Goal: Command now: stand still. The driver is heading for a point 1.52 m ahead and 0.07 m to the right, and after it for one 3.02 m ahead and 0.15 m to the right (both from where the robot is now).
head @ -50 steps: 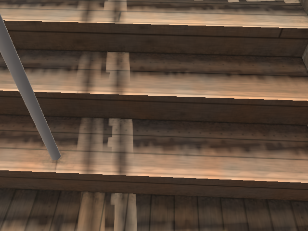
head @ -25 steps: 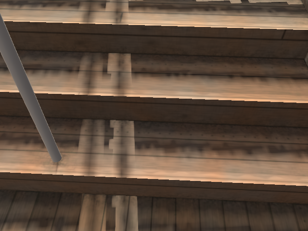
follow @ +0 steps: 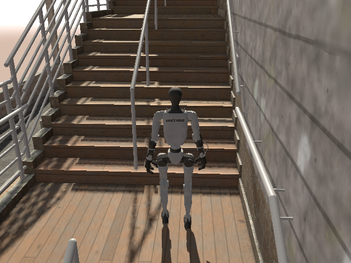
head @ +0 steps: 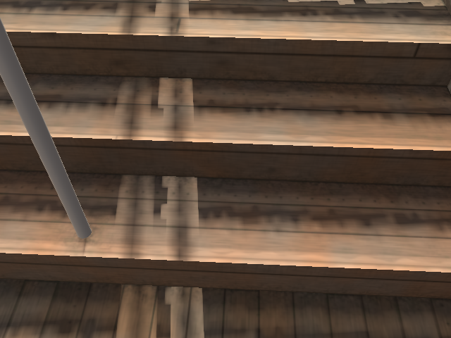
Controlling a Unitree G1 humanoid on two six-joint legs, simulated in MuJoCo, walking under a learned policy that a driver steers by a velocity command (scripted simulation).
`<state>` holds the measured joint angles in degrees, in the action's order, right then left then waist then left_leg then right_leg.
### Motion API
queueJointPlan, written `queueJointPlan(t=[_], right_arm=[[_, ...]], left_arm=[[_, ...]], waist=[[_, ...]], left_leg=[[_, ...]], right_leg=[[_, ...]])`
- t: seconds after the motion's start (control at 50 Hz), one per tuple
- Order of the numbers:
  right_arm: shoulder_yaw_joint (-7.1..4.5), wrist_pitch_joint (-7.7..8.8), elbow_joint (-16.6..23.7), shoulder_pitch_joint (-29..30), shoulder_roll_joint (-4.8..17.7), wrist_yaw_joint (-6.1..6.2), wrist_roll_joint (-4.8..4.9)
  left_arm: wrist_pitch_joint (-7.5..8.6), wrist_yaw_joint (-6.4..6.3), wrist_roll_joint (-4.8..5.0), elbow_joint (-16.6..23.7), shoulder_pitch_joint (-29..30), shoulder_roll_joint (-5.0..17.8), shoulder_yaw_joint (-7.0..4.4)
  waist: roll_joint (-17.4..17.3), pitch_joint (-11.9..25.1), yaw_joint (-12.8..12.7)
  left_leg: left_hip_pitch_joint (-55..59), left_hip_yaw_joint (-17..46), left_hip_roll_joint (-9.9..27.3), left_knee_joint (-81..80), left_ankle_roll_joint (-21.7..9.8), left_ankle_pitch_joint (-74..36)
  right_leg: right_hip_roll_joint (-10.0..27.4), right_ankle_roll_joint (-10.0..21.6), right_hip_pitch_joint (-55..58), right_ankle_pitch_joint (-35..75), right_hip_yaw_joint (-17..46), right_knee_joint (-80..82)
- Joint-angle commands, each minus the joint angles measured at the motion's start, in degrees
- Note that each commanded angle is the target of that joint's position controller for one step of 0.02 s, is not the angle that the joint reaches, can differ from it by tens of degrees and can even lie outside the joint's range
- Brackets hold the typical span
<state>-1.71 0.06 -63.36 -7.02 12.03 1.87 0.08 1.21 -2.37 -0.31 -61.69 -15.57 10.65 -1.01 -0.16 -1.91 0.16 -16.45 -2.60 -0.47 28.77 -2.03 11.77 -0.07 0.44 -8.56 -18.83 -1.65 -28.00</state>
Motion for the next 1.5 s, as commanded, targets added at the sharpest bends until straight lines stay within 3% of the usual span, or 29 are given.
queueJointPlan(t=[0.02,0.7,0.72,0.74,0.76,0.8,0.82,0.86,0.92,0.96,0.98,1.0,1.02,1.04,1.06,1.08,1.1,1.12,1.16,1.24,1.28,1.34,1.36,1.4,1.42,1.44,1.46,1.48,1.5], right_arm=[[-0.87,0.45,1.9,0.2,5.9,0.15,0.02],[-0.92,0.52,2.3,-1.5,5.4,0.23,0.17],[-0.92,0.47,1.8,-2.6,5.2,0.24,0.22],[-0.06,0.11,0.3,-7.3,2.6,-0.19,-1.57],[-0.51,-0.23,0.2,-7.3,3.7,-0.47,-1.63],[-0.85,-0.2,2.1,-4.8,5.0,-1.01,-1.41],[-1.98,1.73,3.7,-0.6,8.0,-0.33,1.84],[-1.78,4.04,3.7,-2.4,5.7,-0.69,1.95],[-0.95,6.32,5.4,-0.9,1.7,-2.03,2.07],[-1.19,7.37,6.0,-1.7,3.1,-2.55,1.93],[-1.56,7.57,4.8,-5.6,3.8,-2.7,1.91],[-2.51,7.61,2.0,-14.6,5.5,-2.77,1.95],[-4.95,7.73,-1.2,-25.1,12.7,-2.79,1.87],[-4.31,7.55,-1.7,-29.4,12.3,-3.12,1.14],[-2.59,7.76,-0.6,-25.1,7.8,-2.91,0.22],[-1.85,7.76,1.2,-20.1,6.4,-2.91,0.02],[-1.3,7.53,2.0,-17.5,6.0,-3.09,0.18],[-0.89,7.16,2.4,-16.6,5.7,-3.13,0.05],[0.23,5.93,2.2,-17.8,3.9,-2.52,-0.5],[0.53,5.35,3.8,-16.5,6.6,-0.68,-0.66],[0.18,5.53,4.2,-18.3,8.2,0.09,-0.36],[-0.69,5.8,3.9,-20.1,9.8,0.44,0.4],[-1.11,5.64,4.0,-20.1,10.6,0.13,0.16],[-1.35,5.12,4.6,-18.7,9.7,-0.03,0.26],[-1.49,4.55,5.1,-17.3,9.9,-0.21,0.04],[-1.73,4.32,6.1,-14.6,10.7,-0.47,0.22],[-1.14,4.71,8.0,-13.7,9.0,-0.96,-0.85],[1.41,6.15,7.7,-23.3,-1.4,-2.16,-0.94],[0.17,7.75,6.6,-20.6,4.8,-2.86,1.3]], left_arm=[[0.34,-0.17,0.01,1.0,-3.4,5.2,-0.86],[0.39,-0.39,0.09,0.8,-5.9,4.2,-1.16],[0.32,-0.41,0.21,0.2,-7.3,3.8,-1.16],[-0.15,-0.03,-2.35,-0.2,-8.6,2.1,-0.28],[-0.45,0.31,-2.29,0.6,-7.2,2.7,-0.53],[-0.44,0.75,-1.58,1.7,-7.0,5.1,-0.95],[1.06,-0.25,2.65,2.5,-5.8,8.0,-2.23],[2.76,-0.31,2.28,1.5,-10.1,7.3,-2.43],[3.99,0.37,2.55,0.8,-13.9,8.7,-3.18],[4.61,0.63,2.4,2.3,-10.8,9.2,-3.42],[4.67,0.87,2.19,3.5,-7.9,9.5,-3.51],[4.89,1.14,1.92,6.0,-1.7,9.6,-3.37],[5.81,1.35,1.84,9.1,2.0,6.5,-2.53],[6.75,1.53,1.22,9.5,0.4,4.6,-1.98],[7.22,2.07,2.47,9.7,1.3,6.6,-2.48],[7.21,2.51,3.29,9.6,1.4,6.5,-2.47],[7.06,2.61,2.97,9.8,2.0,6.4,-2.59],[6.85,2.72,2.07,10.6,3.8,6.3,-2.84],[6.0,3.58,1.85,11.4,4.2,5.3,-2.85],[5.29,3.61,0.86,16.1,13.7,3.8,-1.69],[5.48,3.4,1.13,18.8,21.0,2.5,-0.71],[5.81,3.83,1.92,21.2,25.3,5.1,-1.01],[5.32,3.64,1.8,19.5,21.0,5.1,-1.03],[5.12,3.65,1.54,18.4,15.6,8.8,-2.42],[5.21,3.51,1.36,16.4,9.2,10.4,-3.37],[5.04,3.24,1.11,13.0,-0.4,11.8,-4.42],[4.62,2.6,0.67,10.2,-10.3,15.6,-5.49],[4.52,2.98,-1.18,10.1,-9.0,18.5,-5.27],[4.52,3.08,-0.72,9.8,-8.4,14.0,-4.78]], waist=[[0.2,0.8,0.0],[0.3,0.4,0.0],[0.1,1.6,-0.1],[1.8,2.0,0.9],[1.5,-1.8,0.8],[1.2,-6.7,-0.1],[0.6,-8.0,-0.9],[3.4,-5.4,-1.4],[10.7,-7.6,-1.7],[9.0,-7.6,0.4],[8.0,-5.5,2.7],[4.9,-2.6,7.6],[-9.8,0.7,10.8],[-17.0,5.0,9.8],[-9.0,2.6,6.7],[-4.1,0.1,4.2],[-0.7,-1.6,2.7],[0.3,-1.9,2.0],[-1.8,-1.6,1.0],[-2.1,-5.0,1.4],[-3.2,-5.5,3.3],[-5.1,-4.8,2.8],[-8.1,-1.8,1.3],[-8.4,2.8,-2.8],[-8.7,6.1,-6.3],[-9.0,9.4,-10.7],[-1.6,16.2,-13.0],[16.0,22.4,-4.4],[9.9,21.2,-7.4]], left_leg=[[6.0,4.3,3.5,-4.2,-2.4,-5.7],[6.1,4.3,3.4,-4.0,-2.7,-6.8],[6.5,3.9,2.8,-4.2,-2.9,0.5],[6.1,6.5,4.8,-5.9,-3.1,11.4],[2.8,6.2,3.5,-5.8,-3.4,21.0],[-2.0,6.7,3.0,-5.2,-4.0,26.6],[-3.5,4.4,1.5,-2.8,-3.9,23.1],[-5.9,5.0,1.9,0.4,-4.3,20.6],[-14.5,-0.3,-0.1,10.6,-3.8,12.6],[-13.7,0.3,0.9,8.6,-4.7,9.1],[-6.8,0.1,0.3,5.3,-5.1,7.6],[7.4,2.7,0.1,-0.1,-6.8,5.1],[23.4,19.7,8.5,-7.5,-11.4,1.1],[33.9,39.0,19.4,-14.4,-15.3,-6.2],[31.4,38.1,21.5,-13.8,-14.8,-7.3],[28.0,31.6,20.5,-14.1,-13.5,-9.8],[25.3,25.4,18.8,-15.2,-12.4,-13.6],[23.4,20.4,17.0,-15.9,-10.6,-17.3],[19.8,13.6,13.3,-17.9,-8.7,-19.5],[8.7,6.1,9.0,-22.6,-7.9,-22.0],[6.5,5.1,8.4,-24.9,-7.5,-23.4],[14.7,5.2,10.9,-23.2,-6.9,-27.9],[19.3,4.7,12.8,-19.1,-7.2,-37.8],[24.1,3.9,13.7,-10.3,-5.9,-54.8],[23.7,3.4,12.8,-1.9,-5.3,-58.5],[17.9,2.7,10.3,9.0,-4.0,-57.1],[1.8,1.9,6.2,27.2,-2.2,-33.8],[-19.6,5.8,-4.0,49.2,0.1,20.9],[-24.5,12.8,-1.6,55.5,-1.4,20.2]], right_leg=[[2.3,1.3,-6.7,6.2,2.1,5.7],[2.2,0.9,-6.4,6.8,2.0,5.4],[1.6,1.2,-6.0,0.9,1.2,5.2],[3.9,3.3,-5.6,-8.3,5.6,7.4],[3.5,4.5,-6.9,-16.2,6.3,7.6],[4.4,6.4,-9.1,-23.2,9.2,8.7],[3.8,6.3,-10.6,-18.7,6.3,6.8],[6.6,8.3,-6.9,-19.2,10.7,7.4],[16.2,13.4,-0.2,-20.1,24.5,14.2],[17.8,12.9,1.3,-4.2,24.2,11.0],[15.8,11.4,-1.0,3.2,20.2,7.6],[10.7,8.3,-9.4,15.2,13.0,-0.3],[0.1,2.7,-23.1,22.6,0.6,-22.7],[-3.6,0.9,-35.8,-8.0,2.6,-39.6],[-0.5,2.9,-41.1,-9.4,7.8,-47.8],[2.1,4.4,-42.6,-4.4,7.9,-49.9],[4.2,5.0,-43.4,0.1,6.6,-48.7],[6.1,5.1,-42.7,3.9,5.2,-46.4],[7.2,4.3,-40.5,7.3,3.1,-44.1],[5.7,0.9,-34.0,17.0,-1.1,-25.0],[3.0,0.4,-27.9,20.9,-3.6,-13.7],[1.6,2.0,-26.6,22.1,-2.5,-4.0],[0.6,3.0,-24.0,20.1,-2.8,-6.2],[-1.1,5.8,-18.0,16.1,-2.3,-6.1],[-2.4,7.3,-10.5,15.6,-2.7,-4.0],[-2.1,8.6,1.8,19.0,-1.9,0.1],[7.6,10.8,21.5,22.7,8.9,-2.4],[23.3,21.6,35.1,23.1,37.4,2.3],[21.9,21.6,30.3,5.9,43.0,10.2]])
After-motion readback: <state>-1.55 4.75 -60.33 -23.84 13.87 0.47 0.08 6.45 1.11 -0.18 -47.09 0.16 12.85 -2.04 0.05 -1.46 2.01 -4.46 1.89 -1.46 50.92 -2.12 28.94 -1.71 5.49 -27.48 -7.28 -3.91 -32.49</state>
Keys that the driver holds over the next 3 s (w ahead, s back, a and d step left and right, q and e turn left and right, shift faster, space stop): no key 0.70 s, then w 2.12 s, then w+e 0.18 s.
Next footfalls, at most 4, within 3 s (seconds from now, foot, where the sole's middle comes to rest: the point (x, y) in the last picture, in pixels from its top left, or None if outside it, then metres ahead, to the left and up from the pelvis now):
1.46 right None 0.45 -0.09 -0.77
2.02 left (190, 220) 0.80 0.14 -0.61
2.58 right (246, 112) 1.11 -0.04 -0.44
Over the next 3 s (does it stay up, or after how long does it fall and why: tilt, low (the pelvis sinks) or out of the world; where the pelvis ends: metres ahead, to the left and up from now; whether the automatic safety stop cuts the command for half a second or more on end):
stays up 1.18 0.06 0.33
